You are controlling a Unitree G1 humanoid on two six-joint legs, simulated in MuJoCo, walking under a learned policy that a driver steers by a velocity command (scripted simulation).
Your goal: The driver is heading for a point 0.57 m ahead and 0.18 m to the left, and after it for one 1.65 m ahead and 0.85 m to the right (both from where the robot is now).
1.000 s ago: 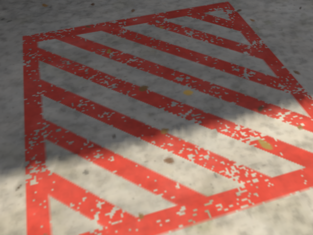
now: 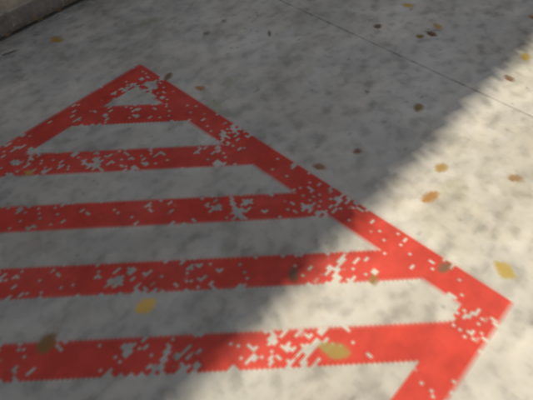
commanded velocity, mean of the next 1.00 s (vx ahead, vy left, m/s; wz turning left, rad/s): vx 0.22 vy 0.00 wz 0.45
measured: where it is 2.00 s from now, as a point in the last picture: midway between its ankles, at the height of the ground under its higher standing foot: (206, 373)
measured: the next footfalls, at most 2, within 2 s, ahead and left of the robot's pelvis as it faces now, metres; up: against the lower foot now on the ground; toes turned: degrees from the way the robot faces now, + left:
left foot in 0.40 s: +0.37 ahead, +0.15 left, +0.00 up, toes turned +12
right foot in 0.90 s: +0.45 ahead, -0.04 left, +0.00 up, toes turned +34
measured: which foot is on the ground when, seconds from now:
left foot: up 0.00-0.38, down 0.40-0.90, up 0.92-1.00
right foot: down 0.00-0.38, up 0.40-0.88, down 0.90-1.00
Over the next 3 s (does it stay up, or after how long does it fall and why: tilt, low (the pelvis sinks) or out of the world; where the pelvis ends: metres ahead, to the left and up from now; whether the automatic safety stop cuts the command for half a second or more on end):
stays up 0.68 0.13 -0.01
